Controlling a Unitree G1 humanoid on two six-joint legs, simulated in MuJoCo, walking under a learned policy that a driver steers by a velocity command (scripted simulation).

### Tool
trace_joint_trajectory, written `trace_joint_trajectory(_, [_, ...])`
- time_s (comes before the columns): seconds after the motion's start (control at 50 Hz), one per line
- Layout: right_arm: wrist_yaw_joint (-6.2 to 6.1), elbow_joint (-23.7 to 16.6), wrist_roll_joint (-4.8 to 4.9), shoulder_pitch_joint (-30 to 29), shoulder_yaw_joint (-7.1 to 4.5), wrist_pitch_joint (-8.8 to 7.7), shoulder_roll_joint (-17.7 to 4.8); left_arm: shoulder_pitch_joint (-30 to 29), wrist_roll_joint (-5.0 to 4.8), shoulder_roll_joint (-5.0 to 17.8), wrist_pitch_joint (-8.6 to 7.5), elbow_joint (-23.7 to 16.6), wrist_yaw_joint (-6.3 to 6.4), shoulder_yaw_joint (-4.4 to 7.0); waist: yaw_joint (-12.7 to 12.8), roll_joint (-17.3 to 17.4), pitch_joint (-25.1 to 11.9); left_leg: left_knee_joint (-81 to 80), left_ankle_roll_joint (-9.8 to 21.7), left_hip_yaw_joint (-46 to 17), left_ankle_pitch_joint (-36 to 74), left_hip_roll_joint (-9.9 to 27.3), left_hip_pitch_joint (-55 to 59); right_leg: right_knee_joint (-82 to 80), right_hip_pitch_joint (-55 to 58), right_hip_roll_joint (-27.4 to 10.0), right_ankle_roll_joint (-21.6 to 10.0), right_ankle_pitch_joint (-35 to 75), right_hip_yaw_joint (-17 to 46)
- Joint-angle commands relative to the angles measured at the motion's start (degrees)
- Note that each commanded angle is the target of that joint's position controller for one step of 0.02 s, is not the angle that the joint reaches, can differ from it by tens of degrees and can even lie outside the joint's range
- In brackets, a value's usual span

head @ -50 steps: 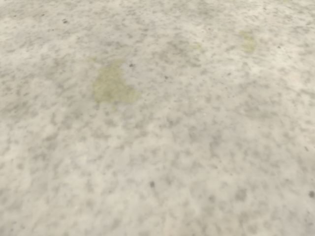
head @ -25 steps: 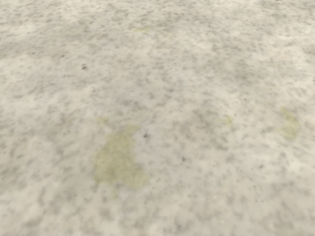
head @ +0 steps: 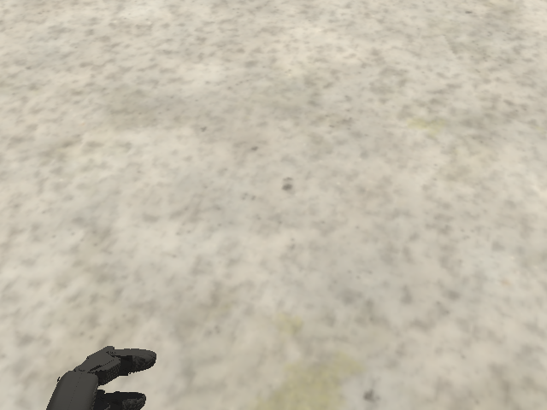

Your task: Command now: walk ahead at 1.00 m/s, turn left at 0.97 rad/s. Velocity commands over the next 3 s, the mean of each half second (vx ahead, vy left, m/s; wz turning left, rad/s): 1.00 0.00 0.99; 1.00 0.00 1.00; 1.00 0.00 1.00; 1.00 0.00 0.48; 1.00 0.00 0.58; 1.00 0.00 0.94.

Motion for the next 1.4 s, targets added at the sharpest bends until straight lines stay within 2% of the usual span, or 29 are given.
trace_joint_trajectory(0.02, [0.65,-5.26,0.37,-4.49,-2.41,-2.03,-9.09,-3.89,-1.02,4.5,-0.1,-4.49,-0.33,0.87,1.74,0.57,2.09,-11.53,5.98,-14.31,19.79,11.2,-13.74,-13.12,11.64,3.96,-0.26,15.59,-5.23])
trace_joint_trajectory(0.12, [0.16,-4.62,0.68,-3.41,-3.34,-1.59,-11.59,-1.29,-1.71,8.41,-0.78,-4.78,0.57,2.25,2.16,2.82,-2.98,-1.19,0.85,-16.95,40.16,13.23,-2.51,-25.25,24.15,9.31,-3.12,15.25,-4.25])
trace_joint_trajectory(0.16, [0.56,-5.45,-0.08,-8.1,-3.94,-1.79,-14.92,18.33,-2.15,13.51,-1.23,-0.17,2.29,4.84,13.86,2.46,-13.17,22.39,-2.05,-15.06,46.05,11.22,-6.04,-24.19,45.07,9.04,-4.31,6.3,-3.92])
trace_joint_trajectory(0.18, [0.65,-7.15,-0.34,-10.28,-2.32,-2.53,-9.08,31.12,-0.85,17.42,-1.39,2.22,3.56,6.45,18.67,-2.06,-20.14,41.68,-2.73,-11.42,29.5,8.08,-15.07,-23.23,58.75,-0.66,-5.75,-10.75,5.21])
trace_joint_trajectory(0.2, [0.48,-10.19,2.24,-3.55,0.23,-2.31,0.03,28.31,1.71,21.32,-1.55,2.03,3.24,6.97,10.64,-21.08,-25.73,57.71,-4.41,-4.94,-14.86,2.06,-31.77,-35.66,67.84,-17.99,-10.06,-25.81,36.75])
trace_joint_trajectory(0.22, [-0.25,-9.86,0.85,-4.53,0.66,-1.67,-4.66,20.94,0.57,17.6,-1.1,0.91,2.55,7.24,8.67,-19.33,-22.09,61.66,-3.37,-2.06,-8.65,7.52,-37.86,-40.85,61.41,-17.82,-11.81,-34.88,47.02])
trace_joint_trajectory(0.26, [0.84,-8.98,-1.19,-12.08,0.07,-0.29,-7.27,15.11,0.1,8.52,-0.63,1.45,2.06,5.24,8.19,-3.4,-7.88,57.7,-4.2,1.29,-0.07,13.41,-37.64,-40.32,45.72,-12.02,-11.41,-22.74,25.93])
trace_joint_trajectory(0.34, [3.63,-13.7,-1.73,-19.35,1.89,2.35,-0.99,22.0,-1.33,4.82,-2.4,9.09,0.83,4.05,6.01,-3.35,-0.77,55.27,-4.39,2.41,0.08,18.15,-40.17,-42.74,37.35,-8.47,-8.41,1.85,5.22])
trace_joint_trajectory(0.5, [6.21,-20.39,-1.41,-33.61,3.82,2.71,-0.44,23.38,-1.6,9.6,-4.1,12.77,1.04,4.63,4.22,-2.05,6.18,26.56,-1.6,15.89,14.91,14.68,-30.98,-48.94,34.53,-2.78,-4.74,39.12,-20.87])
trace_joint_trajectory(0.54, [5.62,-18.68,-1.3,-30.81,3.16,2.57,-2.22,25.49,-1.88,12.62,-3.29,12.78,1.8,5.23,2.16,-3.91,2.33,24.01,0.1,19.42,12.38,9.94,-24.61,-41.39,40.96,-3.65,-4.1,66.09,-22.06])
trace_joint_trajectory(0.58, [4.29,-14.72,-1.11,-16.98,1.45,2.44,-5.87,22.9,-1.7,16.51,-1.51,11.57,2.57,6.22,-5.67,-6.3,-5.38,23.25,2.0,17.99,6.69,6.79,-9.93,-22.82,41.66,-6.33,-4.66,78.58,-21.07])
trace_joint_trajectory(0.6, [3.28,-10.79,-1.02,-4.48,-0.2,2.27,-8.61,19.7,-1.58,16.89,-0.68,9.92,2.46,6.38,-10.7,-6.17,-10.5,20.39,3.93,14.96,4.89,6.12,4.22,-7.34,35.66,-6.98,-5.64,75.57,-19.47])
trace_joint_trajectory(0.62, [1.76,-7.81,-0.45,0.64,-2.13,2.32,-10.85,18.81,-1.06,15.09,-0.15,9.48,1.84,6.33,-11.06,-0.52,-11.74,15.23,5.8,8.72,2.69,7.95,17.15,12.8,23.17,-2.02,-4.97,38.98,-19.04])
trace_joint_trajectory(0.64, [0.63,-8.84,0.6,-4.91,-3.18,2.96,-15.39,19.41,0.2,6.81,-0.21,6.48,0.97,4.32,-3.19,12.82,-8.26,16.49,7.93,-8.83,9.69,17.69,19.98,34.12,5.71,7.24,-3.57,-14.62,-17.88])
trace_joint_trajectory(0.66, [0.49,-11.83,-1.3,-4.4,-3.65,3.8,-18.61,19.54,-1.61,9.28,-1.4,-0.7,0.89,4.32,-1.6,12.5,-20.59,3.77,18.2,-34.71,0.38,25.94,33.36,41.38,-8.59,9.78,-2.39,-15.62,-5.01])
trace_joint_trajectory(0.68, [-0.14,-11.24,-1.18,-3.07,-3.73,3.76,-16.19,14.19,-1.38,10.95,-2.82,-1.16,0.87,3.97,-2.7,2.54,-15.87,-4.84,15.71,-38.51,-5.34,26.88,28.25,36.15,-11.61,6.57,-2.65,-10.6,-1.09])
trace_joint_trajectory(0.72, [-0.89,-9.22,-0.65,-6.63,-2.82,2.06,-12.3,12.13,-0.68,10.09,-2.98,-0.29,1.15,3.35,2.98,-4.4,-2.75,-7.58,12.56,-30.16,2.37,22.65,9.83,25.23,-6.87,3.09,-1.96,-8.42,-1.05])
trace_joint_trajectory(0.76, [-1.25,-9.44,-0.09,-9.34,-1.47,0.18,-9.5,15.04,1.02,9.64,-0.6,0.92,1.08,3.13,7.33,-5.17,-0.45,-7.78,11.46,-22.3,10.46,18.59,-2.63,18.16,0.66,0.95,-0.05,-10.84,-1.01])
trace_joint_trajectory(0.84, [-0.23,-8.67,-0.24,-8.91,-1.31,-1.82,-9.08,2.46,-0.01,5.67,0.57,-4.42,0.0,1.62,5.57,-2.08,3.79,-11.88,8.89,-16.1,12.79,12.27,-17.26,-2.67,8.43,1.43,1.13,1.69,-4.02])
trace_joint_trajectory(0.96, [0.38,-6.29,0.77,-4.67,-2.55,-1.72,-11.51,0.04,-1.77,7.91,0.02,-5.23,0.38,2.14,2.57,2.1,-1.51,-3.95,1.97,-16.78,36.41,12.8,-6.45,-22.95,23.8,8.17,-2.62,15.7,-4.3])
trace_joint_trajectory(1.02, [0.69,-7.25,-0.23,-10.14,-2.76,-2.1,-13.32,27.31,-1.61,15.73,-0.65,1.18,2.92,5.91,17.74,1.14,-15.91,31.56,-2.43,-13.42,41.08,9.41,-12.91,-21.78,54.28,5.96,-4.61,0.12,-1.87])
trace_joint_trajectory(1.04, [0.37,-9.75,0.29,-10.03,-0.22,-2.67,-3.07,35.38,0.75,19.51,-1.04,2.95,3.77,6.99,17.6,-13.13,-21.92,52.74,-3.1,-7.71,-4.92,3.83,-27.36,-26.28,67.39,-10.32,-6.86,-19.79,16.91])
trace_joint_trajectory(1.06, [0.04,-12.53,1.96,-4.5,1.04,-2.34,-3.13,27.28,0.89,21.11,-0.9,1.77,2.86,7.49,9.77,-26.02,-26.72,61.31,-3.65,-2.88,-12.01,4.2,-36.94,-39.34,66.61,-19.43,-10.99,-27.96,46.97])
trace_joint_trajectory(1.08, [-0.39,-10.27,-0.09,-8.64,0.69,-1.19,-6.97,19.09,0.44,14.04,-0.55,-0.08,2.47,6.55,9.38,-13.48,-16.21,62.16,-3.46,-1.04,-4.94,9.82,-39.64,-41.0,56.77,-15.93,-11.33,-34.9,40.89])
trace_joint_trajectory(1.12, [1.33,-10.32,-1.47,-14.22,0.46,0.24,-6.97,16.67,0.34,8.66,-0.39,1.87,1.98,5.21,8.39,-1.34,-6.0,58.07,-4.35,1.73,-0.37,14.24,-38.15,-40.28,43.64,-11.13,-10.57,-18.34,22.26])
trace_joint_trajectory(1.2, [3.87,-15.23,-1.6,-20.21,2.31,2.79,-0.9,21.77,-1.66,5.7,-2.54,8.93,0.55,4.23,5.48,-3.03,0.11,55.6,-4.59,2.54,0.73,18.52,-41.25,-43.69,36.34,-9.03,-8.09,2.25,3.49])
trace_joint_trajectory(1.28, [4.79,-18.88,-1.08,-26.57,2.9,3.23,-1.57,18.92,-1.65,6.5,-3.88,10.46,0.35,4.22,3.18,-3.43,2.39,44.65,-4.47,7.04,11.01,17.53,-39.08,-47.39,33.23,-3.9,-6.19,19.2,-13.75])
trace_joint_trajectory(1.34, [5.92,-20.95,-1.55,-33.41,3.73,3.02,-0.98,22.49,-1.65,8.97,-3.97,12.4,0.83,4.54,4.11,-1.11,7.04,28.62,-2.0,15.05,13.77,15.81,-33.43,-49.24,34.36,-3.3,-5.26,34.16,-20.78])
trace_joint_trajectory(1.4, [5.11,-18.19,-1.09,-27.55,2.67,2.65,-3.42,24.72,-1.88,14.3,-2.5,12.1,1.99,5.65,0.13,-4.79,0.49,24.13,0.65,19.51,9.76,8.91,-21.44,-36.99,42.34,-4.78,-4.57,71.67,-22.32])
